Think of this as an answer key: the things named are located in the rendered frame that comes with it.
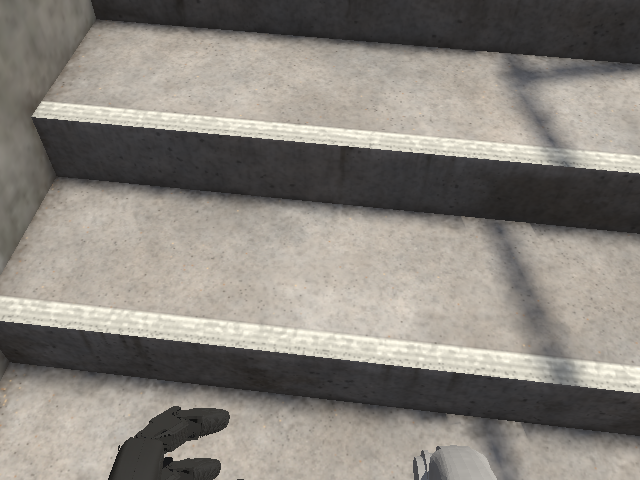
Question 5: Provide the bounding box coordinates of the left robot hand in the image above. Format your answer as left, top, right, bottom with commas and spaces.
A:
108, 406, 244, 480

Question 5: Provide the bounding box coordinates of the right robot thigh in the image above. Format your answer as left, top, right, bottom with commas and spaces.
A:
413, 445, 497, 480

